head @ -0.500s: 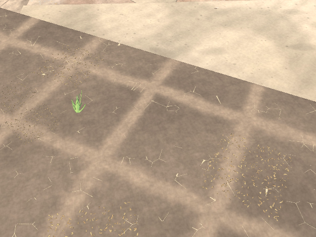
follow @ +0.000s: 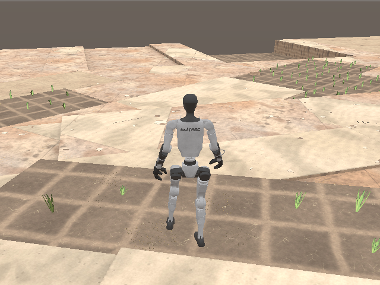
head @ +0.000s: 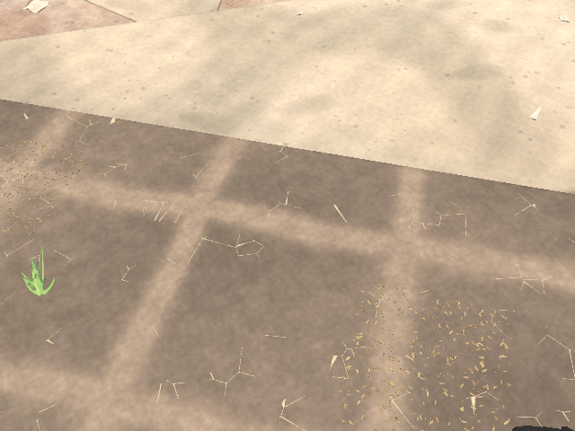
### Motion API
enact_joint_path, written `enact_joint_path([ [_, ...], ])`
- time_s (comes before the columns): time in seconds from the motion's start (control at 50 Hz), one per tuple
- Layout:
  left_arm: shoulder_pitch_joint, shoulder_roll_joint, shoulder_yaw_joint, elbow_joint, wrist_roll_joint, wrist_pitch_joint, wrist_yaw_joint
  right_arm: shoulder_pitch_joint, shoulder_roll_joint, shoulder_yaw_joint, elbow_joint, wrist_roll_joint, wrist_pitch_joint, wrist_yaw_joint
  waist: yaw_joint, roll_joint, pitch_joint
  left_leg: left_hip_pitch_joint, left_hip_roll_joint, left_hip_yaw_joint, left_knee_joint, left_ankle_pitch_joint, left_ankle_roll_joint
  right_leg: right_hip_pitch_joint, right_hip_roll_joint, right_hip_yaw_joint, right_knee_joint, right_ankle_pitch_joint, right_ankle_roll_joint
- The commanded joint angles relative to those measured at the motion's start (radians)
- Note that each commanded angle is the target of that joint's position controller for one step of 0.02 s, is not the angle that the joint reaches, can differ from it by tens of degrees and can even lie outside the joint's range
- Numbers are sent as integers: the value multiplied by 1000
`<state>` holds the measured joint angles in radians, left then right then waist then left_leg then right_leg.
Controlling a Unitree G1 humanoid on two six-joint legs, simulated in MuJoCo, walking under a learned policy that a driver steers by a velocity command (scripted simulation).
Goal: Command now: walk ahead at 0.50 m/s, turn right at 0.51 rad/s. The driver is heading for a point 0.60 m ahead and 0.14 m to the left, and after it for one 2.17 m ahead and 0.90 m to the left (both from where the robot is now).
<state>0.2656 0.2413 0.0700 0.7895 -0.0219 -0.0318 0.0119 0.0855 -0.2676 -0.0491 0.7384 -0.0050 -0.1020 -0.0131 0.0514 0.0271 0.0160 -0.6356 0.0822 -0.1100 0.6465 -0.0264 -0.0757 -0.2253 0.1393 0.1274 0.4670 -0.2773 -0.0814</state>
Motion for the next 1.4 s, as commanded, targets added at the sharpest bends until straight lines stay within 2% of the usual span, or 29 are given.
enact_joint_path([
  [0.02,24,143,41,-50,-7,-7,7,-37,-90,-25,-71,12,-17,11,-5,-102,-66,192,-54,47,-91,20,28,-49,-249,237,-96,89,-150],
  [0.08,44,98,25,-45,6,-9,3,78,-120,-44,-43,0,-30,19,-72,-129,-85,370,-51,65,-142,-59,103,-39,-215,240,36,79,-93],
  [0.1,42,53,9,-54,12,-15,-1,198,-164,-58,-27,-10,-35,14,-126,-47,-156,554,64,-49,-151,-74,157,-126,-151,157,263,41,-51],
  [0.12,153,15,-2,-64,-19,-28,1,319,-265,-87,18,-31,-26,16,-104,285,-264,838,274,-465,-257,-214,331,-418,-7,12,606,-187,25],
  [0.14,137,99,10,-55,-15,-33,4,340,-204,-77,17,-8,-22,22,-131,259,-243,866,330,-661,-329,-328,361,-568,-37,47,770,-323,52],
  [0.16,53,154,25,-62,-10,-30,6,282,-151,-59,-3,-4,-21,20,-146,147,-145,785,300,-542,-317,-221,330,-602,-65,75,839,-260,59],
  [0.2,-29,136,25,-83,16,-17,14,153,-104,-40,-20,-15,-7,20,-96,37,-78,594,228,-298,-290,172,304,-535,-124,24,788,-163,78],
  [0.24,-4,94,21,-76,17,-2,13,110,-60,-23,-6,-17,-4,22,-43,65,-80,479,158,-147,-305,401,274,-395,-171,-17,633,-141,89],
  [0.32,-12,32,-3,-66,20,12,15,82,-109,-34,25,-5,13,10,-27,103,-154,417,118,-1,-322,580,282,-186,-157,-83,318,17,118],
  [0.46,-86,80,11,-62,36,23,14,113,-82,-19,93,18,40,5,-34,62,-109,374,80,4,-288,88,207,45,-155,-87,-58,288,57],
  [0.5,-97,172,30,-75,42,31,29,225,-43,-8,115,-14,30,12,-112,-111,-152,268,-35,78,-205,-222,118,220,-306,58,-11,547,-29],
  [0.56,-169,64,7,-70,31,42,14,150,-53,-2,128,-6,61,-1,-82,-120,-64,325,-53,127,-215,-255,75,44,-237,34,-41,186,-19],
  [0.66,-35,138,33,-16,10,18,8,130,-47,-5,128,11,60,-4,-35,-193,-13,195,-96,176,-18,-424,115,54,-328,224,-150,-296,-110],
  [0.72,-45,147,35,-12,8,-6,12,122,-51,-11,133,20,25,13,-52,-209,-16,212,-73,135,-15,-415,173,43,-387,322,-179,-234,-149],
  [0.76,-178,125,29,-49,-1,-7,9,213,-56,-16,180,19,12,22,-125,-159,-24,431,-51,104,-174,-324,215,-110,-312,188,-136,-150,-85],
  [0.78,-252,82,18,-77,-3,-10,7,275,-95,-28,209,18,9,22,-158,-61,-8,487,15,7,-263,-379,238,-187,-222,42,-4,-93,-27],
  [0.8,-275,31,6,-102,-5,-28,5,341,-177,-52,239,25,7,20,-154,151,5,633,132,-204,-370,-400,286,-352,-95,-135,227,-36,40],
  [0.82,-290,81,15,-109,-7,-47,3,348,-188,-55,230,19,9,18,-174,215,61,735,262,-375,-421,-259,344,-543,-103,-144,338,-159,59],
  [0.88,-257,82,21,-81,-10,-65,-13,376,-128,-39,231,15,2,13,-151,86,32,925,277,-304,-368,77,336,-764,-191,-83,572,-178,46],
  [1.0,-368,2,-9,-103,-2,-56,-52,313,-120,-23,217,13,30,1,-140,84,70,595,106,1,-479,119,245,-396,-159,-193,210,193,68],
  [1.1,-364,92,11,-116,-9,-59,-47,324,-172,-42,240,37,19,-1,-84,107,80,588,169,-48,-450,176,233,-216,-138,-147,54,243,42],
  [1.14,-196,150,43,-67,-1,-61,-32,304,-165,-42,239,38,22,0,12,99,-29,562,127,-5,-252,424,191,43,-107,-166,30,222,3],
  [1.16,-20,192,64,-21,1,-60,-20,283,-146,-35,224,27,24,1,92,82,-134,430,77,20,-46,366,156,299,-164,-115,60,217,-28],
  [1.18,138,273,82,7,23,-52,-6,323,-63,-12,193,4,23,0,110,-109,-303,174,-32,77,311,-42,109,609,-407,176,43,85,-96],
  [1.2,134,266,65,9,32,-52,-18,415,1,5,190,39,10,1,57,-335,-428,2,-116,-2,556,-575,98,661,-580,596,-158,-141,-205],
  [1.22,59,178,42,7,20,-56,-20,348,-106,-27,186,64,8,2,50,-234,-258,-75,-53,-39,657,-523,107,512,-535,535,-216,-276,-164],
  [1.26,-84,111,20,4,12,-69,-25,251,-112,-39,161,50,14,-7,-8,-127,-68,-49,28,7,619,-350,128,227,-463,264,-262,-132,-97],
  [1.32,-150,71,13,29,30,-86,-31,289,-46,-44,164,44,49,-6,-77,-146,-23,67,77,2,549,-263,130,51,-400,46,-337,39,-81],
  [1.4,-118,116,27,63,37,-92,-9,189,-52,-52,105,33,74,-4,-81,-87,33,-48,84,-14,454,-137,101,45,-418,-70,-387,125,-110],
])
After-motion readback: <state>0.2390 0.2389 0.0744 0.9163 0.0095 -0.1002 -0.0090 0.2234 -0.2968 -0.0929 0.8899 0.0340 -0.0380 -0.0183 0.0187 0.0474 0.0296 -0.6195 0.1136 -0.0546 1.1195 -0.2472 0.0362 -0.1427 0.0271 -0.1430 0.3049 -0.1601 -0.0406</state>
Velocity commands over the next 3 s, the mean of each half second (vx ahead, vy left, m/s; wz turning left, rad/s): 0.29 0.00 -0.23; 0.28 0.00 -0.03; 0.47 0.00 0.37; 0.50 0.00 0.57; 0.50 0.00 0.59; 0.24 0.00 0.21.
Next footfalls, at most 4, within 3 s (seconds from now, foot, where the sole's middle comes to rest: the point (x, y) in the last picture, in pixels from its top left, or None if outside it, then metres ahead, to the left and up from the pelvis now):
0.08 left None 0.22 0.15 -0.77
0.46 right None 0.28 -0.09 -0.77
1.16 right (376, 394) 0.55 -0.14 -0.77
1.70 left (242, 297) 0.80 0.20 -0.77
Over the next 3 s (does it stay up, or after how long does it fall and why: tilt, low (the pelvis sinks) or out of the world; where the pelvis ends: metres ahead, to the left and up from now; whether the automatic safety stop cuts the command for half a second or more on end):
stays up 1.17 0.40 0.01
